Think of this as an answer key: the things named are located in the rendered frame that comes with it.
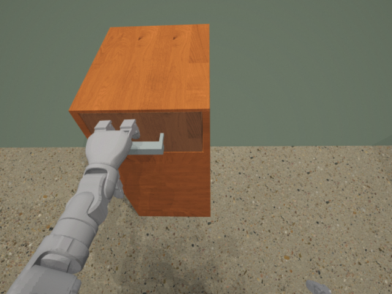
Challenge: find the robot left forearm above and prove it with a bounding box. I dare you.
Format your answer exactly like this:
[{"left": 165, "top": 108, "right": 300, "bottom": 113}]
[{"left": 6, "top": 164, "right": 118, "bottom": 294}]

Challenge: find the left robot upper arm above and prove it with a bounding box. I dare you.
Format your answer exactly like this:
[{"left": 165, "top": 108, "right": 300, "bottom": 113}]
[{"left": 14, "top": 265, "right": 81, "bottom": 294}]

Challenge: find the left robot hand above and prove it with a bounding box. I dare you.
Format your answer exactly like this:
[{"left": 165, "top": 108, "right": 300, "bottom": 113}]
[{"left": 85, "top": 119, "right": 140, "bottom": 198}]

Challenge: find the drawer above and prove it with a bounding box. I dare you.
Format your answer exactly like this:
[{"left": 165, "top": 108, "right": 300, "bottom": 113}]
[{"left": 79, "top": 111, "right": 203, "bottom": 152}]

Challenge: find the handle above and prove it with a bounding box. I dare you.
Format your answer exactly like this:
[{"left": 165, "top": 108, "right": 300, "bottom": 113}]
[{"left": 128, "top": 133, "right": 164, "bottom": 155}]

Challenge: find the right robot hand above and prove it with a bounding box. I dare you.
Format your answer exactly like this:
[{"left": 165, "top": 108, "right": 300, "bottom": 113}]
[{"left": 306, "top": 280, "right": 331, "bottom": 294}]

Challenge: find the cabinet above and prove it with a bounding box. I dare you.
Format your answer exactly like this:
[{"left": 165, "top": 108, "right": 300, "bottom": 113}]
[{"left": 69, "top": 24, "right": 211, "bottom": 217}]

